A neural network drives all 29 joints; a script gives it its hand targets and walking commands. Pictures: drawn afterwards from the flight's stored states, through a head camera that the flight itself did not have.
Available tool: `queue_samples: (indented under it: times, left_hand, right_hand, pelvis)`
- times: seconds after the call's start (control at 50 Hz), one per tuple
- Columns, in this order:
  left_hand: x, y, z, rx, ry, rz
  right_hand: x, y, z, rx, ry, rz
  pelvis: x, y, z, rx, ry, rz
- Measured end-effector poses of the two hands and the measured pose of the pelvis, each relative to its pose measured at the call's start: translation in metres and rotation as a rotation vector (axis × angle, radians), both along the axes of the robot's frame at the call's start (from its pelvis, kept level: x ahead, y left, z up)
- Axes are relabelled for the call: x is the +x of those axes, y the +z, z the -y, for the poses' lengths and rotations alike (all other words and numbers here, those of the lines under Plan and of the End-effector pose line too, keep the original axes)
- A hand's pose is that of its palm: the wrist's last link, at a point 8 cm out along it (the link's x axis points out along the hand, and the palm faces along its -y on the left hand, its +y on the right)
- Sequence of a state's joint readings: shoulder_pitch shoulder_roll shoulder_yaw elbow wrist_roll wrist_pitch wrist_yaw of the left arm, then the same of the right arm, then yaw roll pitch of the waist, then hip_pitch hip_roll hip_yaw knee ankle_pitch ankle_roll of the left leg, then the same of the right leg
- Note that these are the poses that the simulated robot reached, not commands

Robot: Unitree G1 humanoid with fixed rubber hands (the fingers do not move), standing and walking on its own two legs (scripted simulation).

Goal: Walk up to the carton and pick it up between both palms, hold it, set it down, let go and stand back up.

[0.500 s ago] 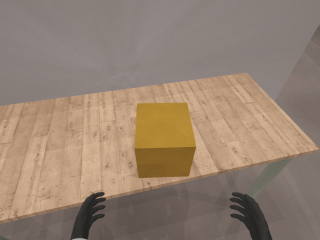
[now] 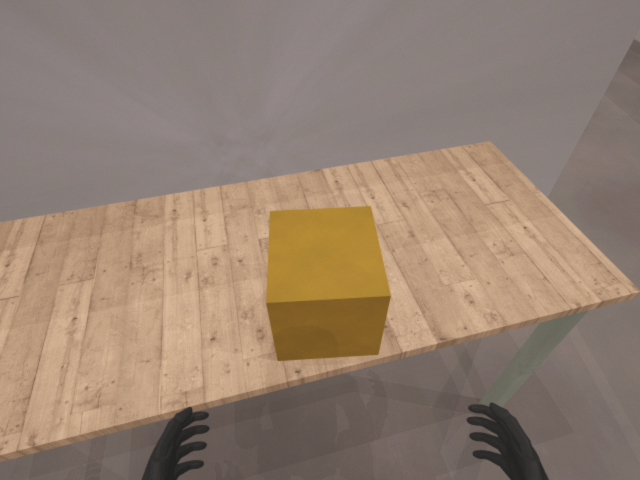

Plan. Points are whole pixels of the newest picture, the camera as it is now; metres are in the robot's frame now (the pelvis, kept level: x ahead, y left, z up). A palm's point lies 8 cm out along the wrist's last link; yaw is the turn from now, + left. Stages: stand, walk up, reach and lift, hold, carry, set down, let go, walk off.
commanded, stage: set down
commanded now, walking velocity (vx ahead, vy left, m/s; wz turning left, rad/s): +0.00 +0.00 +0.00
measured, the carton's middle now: (324, 283) +0.41 +0.03 -0.03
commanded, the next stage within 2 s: let go in 0.38 s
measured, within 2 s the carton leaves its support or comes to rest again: neither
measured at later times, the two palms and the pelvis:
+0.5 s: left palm (164, 476) +0.16 +0.22 -0.08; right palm out of the picture +0.15 -0.23 -0.08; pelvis +0.00 -0.01 +0.00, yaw +0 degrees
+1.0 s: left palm out of the picture +0.15 +0.23 -0.09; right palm out of the picture +0.15 -0.24 -0.09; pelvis +0.00 +0.00 -0.01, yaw +0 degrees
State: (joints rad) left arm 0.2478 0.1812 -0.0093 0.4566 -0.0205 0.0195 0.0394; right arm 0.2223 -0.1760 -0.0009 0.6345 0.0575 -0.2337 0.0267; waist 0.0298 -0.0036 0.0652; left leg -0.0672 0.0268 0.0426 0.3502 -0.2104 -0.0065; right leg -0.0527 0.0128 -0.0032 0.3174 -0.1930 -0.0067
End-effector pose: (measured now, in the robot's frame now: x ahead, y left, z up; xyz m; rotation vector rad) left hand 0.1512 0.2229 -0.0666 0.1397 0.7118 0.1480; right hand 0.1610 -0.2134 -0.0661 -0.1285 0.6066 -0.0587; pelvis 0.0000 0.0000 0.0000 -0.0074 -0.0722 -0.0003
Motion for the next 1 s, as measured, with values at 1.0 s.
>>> queue_samples:
  times: [1.0]
  left_hand:
    - [0.002,-0.019,-0.008,0.029,-0.046,-0.094]
  right_hand:
    - [-0.015,-0.021,0.028,-0.108,-0.040,-0.169]
  pelvis:
    - [0.005,-0.005,0.000,-0.001,-0.005,-0.044]
